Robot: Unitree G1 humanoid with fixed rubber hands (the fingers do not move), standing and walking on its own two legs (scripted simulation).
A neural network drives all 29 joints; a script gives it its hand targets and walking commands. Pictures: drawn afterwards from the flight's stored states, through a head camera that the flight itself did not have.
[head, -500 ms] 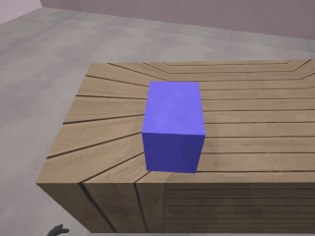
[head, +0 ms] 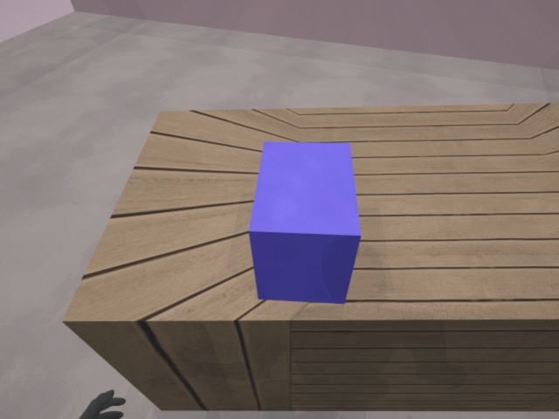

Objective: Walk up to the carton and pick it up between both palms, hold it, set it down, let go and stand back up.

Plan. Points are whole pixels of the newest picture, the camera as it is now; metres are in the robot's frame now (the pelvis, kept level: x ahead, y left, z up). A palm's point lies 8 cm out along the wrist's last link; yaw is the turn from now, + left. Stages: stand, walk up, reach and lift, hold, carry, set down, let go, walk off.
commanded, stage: walk up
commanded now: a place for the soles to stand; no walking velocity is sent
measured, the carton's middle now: (303, 221) +0.47 -0.02 -0.01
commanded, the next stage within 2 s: reach and lift in 0.48 s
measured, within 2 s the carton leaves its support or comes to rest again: neither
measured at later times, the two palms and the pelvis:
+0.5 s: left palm out of the picture +0.12 +0.31 -0.08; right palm out of the picture +0.07 -0.33 -0.08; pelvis +0.00 +0.00 +0.00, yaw +0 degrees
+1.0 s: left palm (99, 397) +0.19 +0.28 -0.04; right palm (522, 408) +0.16 -0.29 -0.04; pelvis +0.01 +0.00 +0.01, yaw +0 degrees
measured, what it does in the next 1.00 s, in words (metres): stands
